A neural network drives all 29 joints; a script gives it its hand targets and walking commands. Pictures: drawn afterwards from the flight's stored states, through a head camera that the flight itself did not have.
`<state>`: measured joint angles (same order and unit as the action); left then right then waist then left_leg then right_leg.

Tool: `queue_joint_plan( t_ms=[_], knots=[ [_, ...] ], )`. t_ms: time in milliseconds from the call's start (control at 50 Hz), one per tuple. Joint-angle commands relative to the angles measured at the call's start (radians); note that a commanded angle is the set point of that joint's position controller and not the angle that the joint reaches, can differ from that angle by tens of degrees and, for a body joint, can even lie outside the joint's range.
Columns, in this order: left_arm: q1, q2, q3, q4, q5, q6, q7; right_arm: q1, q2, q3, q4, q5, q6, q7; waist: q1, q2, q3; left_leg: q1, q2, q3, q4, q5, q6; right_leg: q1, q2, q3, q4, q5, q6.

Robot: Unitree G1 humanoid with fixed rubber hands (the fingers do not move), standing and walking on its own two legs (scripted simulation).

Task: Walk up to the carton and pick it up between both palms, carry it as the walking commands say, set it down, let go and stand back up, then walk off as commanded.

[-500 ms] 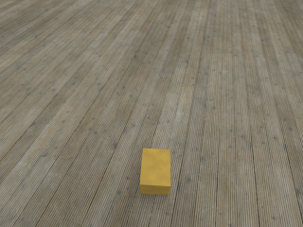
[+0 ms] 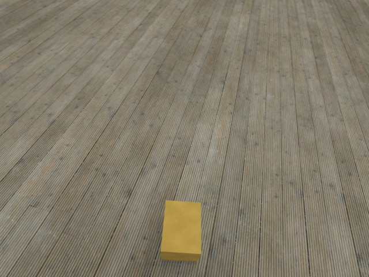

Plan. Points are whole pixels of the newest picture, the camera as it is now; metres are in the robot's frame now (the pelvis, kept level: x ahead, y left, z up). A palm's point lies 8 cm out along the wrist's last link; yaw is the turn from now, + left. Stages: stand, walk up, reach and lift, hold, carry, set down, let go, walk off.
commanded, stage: walk up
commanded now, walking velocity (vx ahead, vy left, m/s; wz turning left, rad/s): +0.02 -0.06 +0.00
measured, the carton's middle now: (181, 230) +0.42 -0.01 -0.68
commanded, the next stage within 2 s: none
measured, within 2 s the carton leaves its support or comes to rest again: neither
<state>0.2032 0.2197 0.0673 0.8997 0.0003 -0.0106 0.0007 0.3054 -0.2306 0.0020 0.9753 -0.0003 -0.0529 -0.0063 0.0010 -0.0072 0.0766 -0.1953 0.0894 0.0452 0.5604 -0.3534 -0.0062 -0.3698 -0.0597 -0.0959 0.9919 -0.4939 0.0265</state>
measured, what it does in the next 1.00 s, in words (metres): steps on the spot: right foot, then left foot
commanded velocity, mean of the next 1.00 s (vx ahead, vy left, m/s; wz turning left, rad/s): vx -0.03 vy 0.01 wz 0.00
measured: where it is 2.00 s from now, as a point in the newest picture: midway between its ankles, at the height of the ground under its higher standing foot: outside the picture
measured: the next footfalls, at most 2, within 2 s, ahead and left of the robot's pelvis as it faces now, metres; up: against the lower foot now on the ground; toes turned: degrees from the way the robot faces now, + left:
right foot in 0.12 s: +0.11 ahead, -0.16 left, +0.00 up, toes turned -7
left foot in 0.38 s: +0.01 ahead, +0.09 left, +0.00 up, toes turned +4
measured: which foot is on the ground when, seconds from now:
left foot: down 0.00-0.14, up 0.16-0.36, down 0.38-1.00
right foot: up 0.00-0.10, down 0.12-1.00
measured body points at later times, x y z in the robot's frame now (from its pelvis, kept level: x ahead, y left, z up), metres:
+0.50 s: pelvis +0.02 -0.02 -0.01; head +0.03 -0.02 +0.44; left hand +0.09 +0.22 -0.16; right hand +0.08 -0.27 -0.15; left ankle +0.00 +0.08 -0.74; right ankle +0.07 -0.15 -0.74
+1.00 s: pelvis -0.01 -0.01 -0.01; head +0.00 -0.01 +0.44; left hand +0.07 +0.24 -0.16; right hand +0.05 -0.26 -0.16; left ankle -0.04 +0.08 -0.71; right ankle +0.07 -0.15 -0.74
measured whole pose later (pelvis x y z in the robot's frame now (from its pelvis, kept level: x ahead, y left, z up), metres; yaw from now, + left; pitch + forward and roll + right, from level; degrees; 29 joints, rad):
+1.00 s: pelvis -0.01 -0.01 -0.01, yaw +0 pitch -5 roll -1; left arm 0.15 0.21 0.06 1.02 0.00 0.02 0.01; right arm 0.22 -0.23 0.00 0.98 0.00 0.06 -0.02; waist 0.00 0.01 0.08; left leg -0.26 0.01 0.05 0.86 -0.42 0.02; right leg -0.31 -0.07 -0.10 0.58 -0.20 0.00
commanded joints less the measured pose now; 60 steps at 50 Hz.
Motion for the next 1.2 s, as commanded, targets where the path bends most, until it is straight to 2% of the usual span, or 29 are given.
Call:
queue_joint_plan(
  t_ms=[0, 40, 60, 80, 100, 120, 140, 320, 380, 420, 500, 520, 580, 620, 640, 740, 780, 820, 860, 900, 920, 940, 960, 980, 1000, 1040, 1120, 1140, 1180],
  knots=[
    [-0.014, 0.017, -0.001, -0.042, 0.003, 0.015, -0.009, 0.009, -0.128, -0.042, -0.021, -0.022, -0.002, -0.030, -0.020, 0.301, -0.032, 0.127, 0.141, -0.090, -0.169, 1.169, 0.134, -0.037, 0.023, 0.038, -0.237, 0.116, -0.015],
    [0.023, 0.037, -0.013, -0.016, -0.009, 0.009, -0.003, -0.054, -0.115, -0.046, -0.020, -0.010, 0.025, -0.020, 0.019, 0.359, -0.042, 0.143, 0.067, -0.037, -0.118, 1.021, 0.104, 0.055, 0.046, -0.005, -0.487, 0.272, -0.006],
    [0.102, 0.047, -0.014, 0.021, -0.010, 0.001, 0.009, -0.067, -0.110, -0.048, -0.042, -0.006, 0.035, -0.018, 0.047, 0.297, -0.083, 0.106, 0.058, -0.012, -0.033, 0.955, 0.077, 0.157, 0.052, -0.037, -0.590, 0.423, -0.018],
    [0.155, 0.077, -0.017, 0.053, 0.008, -0.009, 0.007, -0.060, -0.066, -0.037, -0.050, 0.000, 0.030, -0.010, 0.063, 0.206, -0.157, 0.045, 0.028, 0.003, 0.019, 0.647, 0.049, 0.311, -0.013, 0.010, -0.631, 0.617, -0.025],
    [0.169, 0.161, 0.000, 0.046, 0.014, -0.024, 0.009, 0.034, -0.027, -0.023, -0.076, 0.007, 0.033, -0.016, 0.041, -0.065, -0.238, -0.089, -0.039, 0.023, 0.129, 0.254, -0.001, 0.485, -0.205, 0.172, -0.608, 1.031, -0.079],
    [0.190, 0.196, -0.001, 0.065, 0.015, -0.022, 0.018, 0.029, -0.004, -0.024, -0.084, 0.006, 0.056, -0.022, 0.042, -0.200, -0.264, -0.181, -0.066, 0.010, 0.240, -0.275, -0.003, 0.525, -0.365, 0.325, -0.626, 1.326, -0.164],
    [0.141, 0.170, -0.007, 0.058, 0.021, -0.017, 0.011, 0.050, -0.027, -0.030, -0.060, -0.001, 0.084, -0.024, 0.009, -0.112, -0.221, -0.146, -0.039, -0.032, 0.321, -0.318, 0.004, 0.405, -0.357, 0.309, -0.632, 1.156, -0.193],
    [-0.048, 0.120, -0.006, 0.091, 0.013, 0.005, 0.021, 0.008, -0.023, -0.019, -0.043, -0.005, 0.090, -0.025, -0.023, -0.271, -0.103, -0.044, -0.053, -0.025, -0.043, -0.016, 0.017, 0.232, -0.175, 0.161, -0.607, 0.754, -0.157],
    [-0.036, 0.075, -0.010, 0.086, 0.015, 0.026, 0.027, 0.025, -0.093, -0.041, -0.018, -0.015, 0.063, -0.032, 0.006, -0.020, -0.136, 0.093, 0.026, -0.090, -0.139, 0.384, 0.022, 0.164, -0.116, 0.116, -0.550, 0.591, -0.087],
    [-0.059, 0.062, 0.001, 0.074, 0.002, 0.042, 0.020, -0.009, -0.146, -0.039, -0.030, -0.008, 0.067, -0.022, 0.000, 0.067, -0.028, -0.066, 0.085, -0.186, -0.196, 0.301, 0.085, 0.145, -0.031, 0.049, -0.541, 0.293, -0.054],
    [-0.019, 0.064, -0.011, 0.082, 0.015, 0.037, 0.021, -0.118, -0.104, -0.029, -0.041, -0.025, 0.058, -0.029, 0.030, 0.179, -0.030, -0.079, 0.080, -0.184, -0.275, 0.131, 0.078, 0.176, -0.032, 0.046, -0.521, 0.256, -0.055],
    [-0.019, 0.072, -0.016, 0.083, 0.011, 0.032, 0.022, -0.085, -0.082, -0.021, -0.040, -0.020, 0.063, -0.031, 0.027, 0.108, -0.006, -0.118, 0.068, -0.189, -0.272, 0.093, 0.076, 0.183, -0.031, 0.053, -0.535, 0.248, -0.058],
    [-0.013, 0.078, -0.009, 0.104, 0.024, 0.028, 0.013, -0.083, -0.071, -0.015, -0.023, -0.029, 0.061, -0.034, 0.032, 0.161, -0.025, -0.079, 0.031, -0.139, -0.248, 0.029, 0.048, 0.174, -0.080, 0.114, -0.582, 0.224, -0.063],
    [0.006, 0.099, -0.008, 0.126, 0.012, 0.025, 0.013, -0.063, -0.070, -0.020, -0.022, -0.025, 0.063, -0.035, 0.018, 0.116, -0.051, -0.055, 0.010, -0.113, -0.184, 0.088, 0.047, 0.161, -0.122, 0.142, -0.627, 0.267, -0.086],
    [-0.014, 0.123, 0.001, 0.113, 0.016, 0.027, 0.021, -0.047, -0.089, -0.022, -0.013, -0.022, 0.062, -0.034, 0.020, -0.002, -0.033, -0.065, -0.021, -0.092, -0.152, 0.109, 0.040, 0.177, -0.139, 0.162, -0.640, 0.256, -0.091],
    [-0.060, 0.112, 0.000, 0.129, 0.017, 0.036, 0.022, -0.059, -0.076, -0.023, -0.012, -0.038, 0.059, -0.032, 0.007, -0.017, -0.015, -0.018, -0.003, -0.095, -0.146, 0.110, 0.036, 0.114, -0.149, 0.180, -0.678, 0.291, -0.100],
    [-0.042, 0.146, 0.013, 0.111, 0.020, 0.031, 0.025, -0.059, -0.106, -0.037, -0.032, -0.020, 0.067, -0.029, 0.015, -0.027, -0.053, -0.043, -0.007, -0.103, -0.066, 0.295, 0.036, 0.165, -0.179, 0.185, -0.576, 0.618, -0.115],
    [-0.018, 0.159, 0.025, 0.105, 0.029, 0.026, 0.028, 0.007, -0.111, -0.051, -0.013, -0.009, 0.083, -0.027, 0.022, -0.104, -0.095, -0.099, -0.066, -0.031, 0.082, 0.073, 0.008, 0.200, -0.310, 0.298, -0.654, 0.572, -0.181],
    [-0.046, 0.176, 0.027, 0.100, 0.032, 0.040, 0.030, 0.010, -0.106, -0.052, -0.009, -0.012, 0.097, -0.029, 0.011, -0.112, -0.051, -0.088, -0.079, -0.027, 0.196, -0.032, 0.011, 0.109, -0.329, 0.309, -0.642, 0.712, -0.228],
    [0.023, 0.198, 0.044, 0.090, 0.032, 0.038, 0.039, 0.008, -0.134, -0.067, -0.016, -0.014, 0.120, -0.017, 0.065, -0.185, -0.050, -0.223, -0.075, -0.025, 0.493, -0.225, -0.004, 0.151, -0.436, 0.398, -0.712, 0.615, -0.283],
    [-0.032, 0.191, 0.041, 0.089, 0.031, 0.039, 0.033, 0.038, -0.096, -0.042, -0.008, -0.021, 0.119, -0.017, 0.027, -0.240, -0.066, -0.117, -0.043, -0.053, 0.480, -0.210, 0.004, 0.021, -0.376, 0.355, -0.774, 0.283, -0.265],
    [-0.110, 0.193, 0.027, 0.072, 0.031, 0.049, 0.035, 0.001, -0.110, -0.043, -0.025, -0.024, 0.117, -0.011, -0.006, -0.294, 0.061, -0.104, -0.045, -0.050, 0.349, -0.189, -0.004, -0.047, -0.294, 0.278, -0.756, 0.337, -0.216],
    [-0.115, 0.164, 0.035, 0.051, 0.022, 0.057, 0.036, 0.018, -0.037, -0.043, -0.024, -0.026, 0.114, -0.011, -0.010, -0.140, 0.005, -0.069, -0.044, -0.033, 0.250, -0.166, 0.014, -0.037, -0.284, 0.252, -0.726, 0.329, -0.182],
    [-0.099, 0.116, 0.015, 0.072, 0.027, 0.060, 0.030, 0.065, 0.045, 0.002, -0.009, -0.037, 0.102, -0.003, -0.033, -0.197, -0.055, 0.036, -0.027, -0.028, 0.064, -0.123, 0.019, -0.045, -0.175, 0.193, -0.745, 0.047, -0.128],
    [-0.106, 0.090, 0.005, 0.102, 0.011, 0.074, 0.029, 0.104, 0.013, -0.015, 0.047, -0.049, 0.094, -0.001, -0.064, -0.068, 0.040, 0.065, -0.030, -0.044, -0.036, -0.101, 0.032, -0.160, -0.131, 0.143, -0.671, 0.014, -0.097],
    [-0.056, 0.086, -0.003, 0.053, -0.008, 0.082, 0.018, 0.095, -0.161, -0.046, 0.012, -0.046, 0.091, -0.007, -0.065, 0.291, 0.078, -0.153, 0.262, -0.506, -0.481, -0.480, 0.134, -0.167, 0.032, 0.013, -0.219, -0.014, -0.048],
    [-0.011, 0.090, -0.025, 0.108, -0.004, 0.069, 0.003, -0.071, -0.085, -0.002, -0.011, -0.019, 0.047, -0.018, 0.034, 0.126, 0.171, -0.243, 0.156, -0.332, -0.445, -0.124, 0.013, -0.054, 0.011, 0.108, -0.140, 0.162, -0.027],
    [-0.017, 0.055, -0.015, 0.107, 0.016, 0.069, 0.004, -0.112, -0.085, -0.026, -0.021, -0.033, 0.041, -0.018, 0.033, 0.202, 0.084, -0.187, 0.111, -0.256, -0.400, -0.047, 0.018, 0.003, 0.013, 0.100, -0.162, 0.169, -0.032],
    [0.002, 0.074, 0.014, 0.122, 0.035, 0.073, 0.007, -0.019, -0.115, -0.043, -0.003, -0.037, 0.019, -0.031, -0.006, 0.181, -0.035, 0.039, 0.151, -0.316, -0.345, 0.276, 0.008, -0.035, 0.032, 0.096, -0.130, 0.176, -0.017]
  ],
)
